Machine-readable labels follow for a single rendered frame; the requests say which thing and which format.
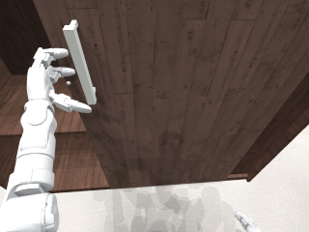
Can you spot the robot right hand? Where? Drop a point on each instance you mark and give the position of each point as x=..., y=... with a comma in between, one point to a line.
x=246, y=222

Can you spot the wardrobe door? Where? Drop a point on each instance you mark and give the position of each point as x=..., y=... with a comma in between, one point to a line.
x=293, y=107
x=184, y=87

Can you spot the handle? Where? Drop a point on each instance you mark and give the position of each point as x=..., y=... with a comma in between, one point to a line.
x=79, y=61

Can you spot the robot left forearm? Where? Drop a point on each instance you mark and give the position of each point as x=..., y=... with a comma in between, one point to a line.
x=33, y=170

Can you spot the left robot upper arm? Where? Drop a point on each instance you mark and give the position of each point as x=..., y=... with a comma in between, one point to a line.
x=30, y=213

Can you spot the robot left hand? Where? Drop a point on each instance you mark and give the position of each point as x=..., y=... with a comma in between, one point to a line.
x=40, y=80

